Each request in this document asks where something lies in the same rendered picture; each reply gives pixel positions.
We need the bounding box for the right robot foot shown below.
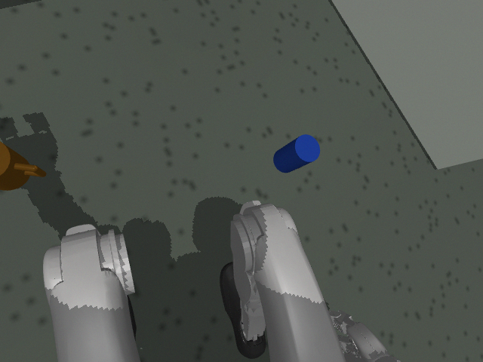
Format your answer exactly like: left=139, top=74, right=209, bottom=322
left=220, top=262, right=266, bottom=359

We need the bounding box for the right robot hand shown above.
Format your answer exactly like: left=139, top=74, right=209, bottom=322
left=329, top=310, right=390, bottom=362

